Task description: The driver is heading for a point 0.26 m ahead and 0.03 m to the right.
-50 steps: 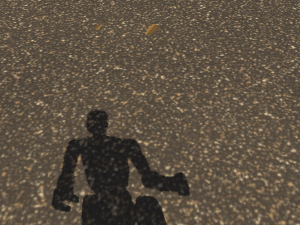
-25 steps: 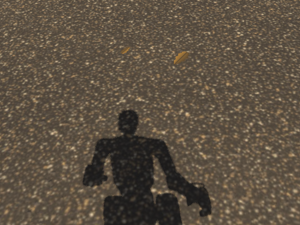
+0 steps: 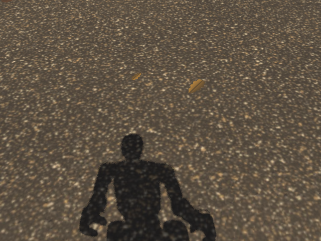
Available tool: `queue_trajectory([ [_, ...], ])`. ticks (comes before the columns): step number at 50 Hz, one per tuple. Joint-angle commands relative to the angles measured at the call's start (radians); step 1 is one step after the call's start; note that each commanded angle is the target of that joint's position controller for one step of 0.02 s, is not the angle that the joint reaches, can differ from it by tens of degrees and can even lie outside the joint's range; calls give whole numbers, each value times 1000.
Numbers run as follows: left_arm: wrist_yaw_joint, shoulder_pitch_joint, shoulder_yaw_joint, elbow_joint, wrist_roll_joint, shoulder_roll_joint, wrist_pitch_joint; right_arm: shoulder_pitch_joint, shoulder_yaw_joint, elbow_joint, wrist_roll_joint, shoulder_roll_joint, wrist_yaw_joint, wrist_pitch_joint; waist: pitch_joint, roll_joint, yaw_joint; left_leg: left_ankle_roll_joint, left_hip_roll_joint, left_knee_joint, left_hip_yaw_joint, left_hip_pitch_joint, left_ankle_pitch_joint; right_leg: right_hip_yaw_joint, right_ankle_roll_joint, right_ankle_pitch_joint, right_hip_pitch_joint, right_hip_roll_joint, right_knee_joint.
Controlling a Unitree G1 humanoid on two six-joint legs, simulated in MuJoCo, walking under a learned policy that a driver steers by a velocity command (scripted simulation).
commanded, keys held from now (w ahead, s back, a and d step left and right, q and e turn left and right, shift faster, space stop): no key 0.76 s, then w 0.16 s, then no key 0.08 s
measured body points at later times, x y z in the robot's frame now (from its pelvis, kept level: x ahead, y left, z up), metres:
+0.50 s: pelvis +0.00 +0.01 +0.00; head +0.01 +0.01 +0.45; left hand +0.07 +0.26 -0.14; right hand +0.04 -0.25 -0.14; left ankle -0.03 +0.13 -0.73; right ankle +0.02 -0.12 -0.73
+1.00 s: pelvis +0.03 -0.01 +0.00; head +0.03 -0.02 +0.45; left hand +0.06 +0.24 -0.15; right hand -0.01 -0.26 -0.16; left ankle -0.03 +0.13 -0.73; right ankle +0.03 -0.11 -0.73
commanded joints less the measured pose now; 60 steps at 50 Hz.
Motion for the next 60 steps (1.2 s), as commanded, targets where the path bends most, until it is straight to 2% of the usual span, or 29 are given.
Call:
queue_trajectory([
  [1, 8, -13, 21, -22, -3, 100, -3, 29, -27, -21, 2, -119, -3, -7, -58, -2, -2, 27, 32, -88, -26, -29, 316, 36, -35, 293, 104, -39, -44],
  [10, 21, -28, 25, 48, -5, 106, 13, 21, -23, 43, 1, -108, -4, -4, -36, 3, 2, 26, 21, -118, -10, -19, 296, 35, -28, 270, 122, -39, -61],
  [20, 27, -25, 23, 110, -4, 98, 18, 32, -15, 107, 0, -98, -8, -4, -5, 4, 4, 23, 13, -153, 2, -31, 209, 30, -21, 198, 117, -33, -89],
  [38, 32, 34, 11, 170, -4, 74, 17, 95, 4, 181, 1, -67, -11, -7, 28, -1, 5, 24, 3, -182, 14, -60, 118, 28, -16, 117, 92, -26, -115],
  [39, 33, 53, 8, 180, -4, 64, 18, 117, 5, 193, 2, -59, -12, -6, 7, 2, 4, 28, -5, -190, 21, -54, 16, 15, -17, 15, 99, -13, -114],
  [41, 36, 65, 15, 181, -14, 80, 18, 118, -7, 187, 12, -96, -18, -1, 53, 30, 0, 67, -2, -197, -4, -96, -283, -19, -33, -296, 24, 25, -65],
  [42, 36, 54, 16, 172, -14, 82, 11, 123, -11, 178, 16, -105, -20, -3, 93, 38, -8, 92, 23, -218, -43, -123, -396, -17, -43, -380, -36, 26, -45],
  [43, 32, 38, 14, 159, -14, 69, -2, 142, -16, 176, 21, -117, -19, -11, 121, 61, -18, 121, 66, -247, -106, -125, -453, -18, -48, -377, -85, 23, -11],
  [45, 15, 15, 6, 139, -19, 25, -37, 192, -36, 183, 32, -163, -13, -30, 128, 167, -37, 199, 212, -347, -309, -58, -506, -69, -38, -203, -167, 31, 161],
  [46, 5, 12, 5, 133, -22, 21, -50, 182, -43, 179, 34, -175, -10, -37, 144, 187, -32, 234, 275, -380, -388, -80, -492, -48, -51, -160, -173, 0, 232],
  [47, 0, 22, 5, 132, -25, 20, -59, 138, -38, 161, 28, -157, -8, -40, 161, 163, -9, 232, 276, -369, -377, -106, -396, -37, -66, -161, -157, -14, 222],
  [48, -2, 62, 2, 142, -27, 6, -64, 83, -33, 144, 28, -145, -5, -40, 165, 153, 27, 201, 238, -320, -302, -136, -272, -46, -80, -167, -85, -11, 109],
  [49, 0, 121, 4, 164, -24, 6, -65, 49, -28, 133, 30, -130, -1, -37, 151, 132, 60, 154, 172, -240, -208, -164, -118, -57, -80, -114, 35, 9, -38],
  [50, 3, 178, 17, 186, -12, 47, -61, 43, -25, 127, 28, -114, -2, -36, 113, 73, 64, 103, 103, -112, -118, -173, 67, -9, -68, 26, 129, -5, -88],
  [51, 6, 244, 38, 195, -12, 134, -57, 65, -15, 118, 12, -75, -9, -39, 36, -114, 54, 34, -12, 110, 28, -240, 83, 173, -102, 225, 242, -129, -145],
  [52, -3, 335, 46, 210, -7, 198, -56, 105, -1, 115, 10, -26, -19, -40, -50, -305, 76, -19, -61, 296, 65, -317, -170, 434, -235, 404, 317, -314, -221],
  [53, -5, 312, 18, 204, 6, 111, -68, 106, -8, 123, 23, -49, -20, -36, -37, -211, 49, -31, -23, 468, -22, -331, -291, 504, -284, 502, 289, -368, -227],
  [54, -3, 258, 7, 185, 6, 85, -76, 104, -11, 129, 30, -57, -15, -31, -10, -140, 27, -30, 2, 560, -43, -344, -279, 413, -278, 590, 252, -355, -200],
  [55, -3, 205, 5, 162, 6, 93, -79, 100, -11, 139, 27, -48, -13, -30, -22, -99, 7, -23, 25, 563, -39, -339, -236, 325, -253, 627, 235, -318, -189],
  [56, 0, 160, -2, 145, 3, 79, -79, 77, -15, 138, 22, -52, -13, -29, -10, -75, -6, -19, 52, 495, -39, -331, -180, 255, -227, 680, 217, -289, -187],
  [57, 5, 138, -11, 142, 4, 56, -72, 53, -17, 134, 21, -50, -13, -28, -8, -82, -16, -19, 65, 385, -28, -286, -135, 181, -194, 704, 193, -240, -187],
  [58, 10, 139, -15, 146, 8, 50, -63, 38, -13, 132, 24, -35, -12, -27, -12, -104, -17, -23, 53, 276, -3, -234, -110, 128, -174, 734, 180, -201, -177],
  [59, 15, 147, -16, 150, 11, 59, -54, 24, -7, 132, 27, -20, -12, -26, -25, -115, -14, -25, 36, 174, 18, -177, -86, 93, -167, 768, 177, -175, -159],
  [60, 19, 158, -14, 155, 9, 76, -44, 21, -6, 136, 30, -22, -12, -21, -40, -118, -12, -27, 16, 94, 41, -128, -47, 82, -171, 795, 180, -165, -144],
])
